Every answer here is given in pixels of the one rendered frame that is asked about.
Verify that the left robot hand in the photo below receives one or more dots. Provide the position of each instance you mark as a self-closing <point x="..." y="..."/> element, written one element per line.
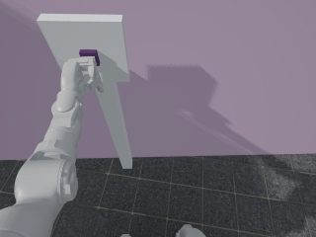
<point x="73" y="79"/>

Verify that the robot left forearm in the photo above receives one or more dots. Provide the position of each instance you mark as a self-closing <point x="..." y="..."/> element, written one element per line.
<point x="63" y="135"/>

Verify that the left robot upper arm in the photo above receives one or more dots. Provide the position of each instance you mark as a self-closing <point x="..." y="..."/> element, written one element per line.
<point x="43" y="188"/>

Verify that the right robot thigh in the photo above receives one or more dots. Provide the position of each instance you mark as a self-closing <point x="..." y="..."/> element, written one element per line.
<point x="189" y="232"/>

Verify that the button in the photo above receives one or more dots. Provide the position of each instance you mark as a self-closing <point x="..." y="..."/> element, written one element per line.
<point x="90" y="52"/>

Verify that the right robot shin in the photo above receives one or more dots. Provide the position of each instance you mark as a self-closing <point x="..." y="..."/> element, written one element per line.
<point x="186" y="226"/>

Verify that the panel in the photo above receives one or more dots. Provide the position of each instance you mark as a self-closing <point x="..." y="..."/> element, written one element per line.
<point x="66" y="34"/>

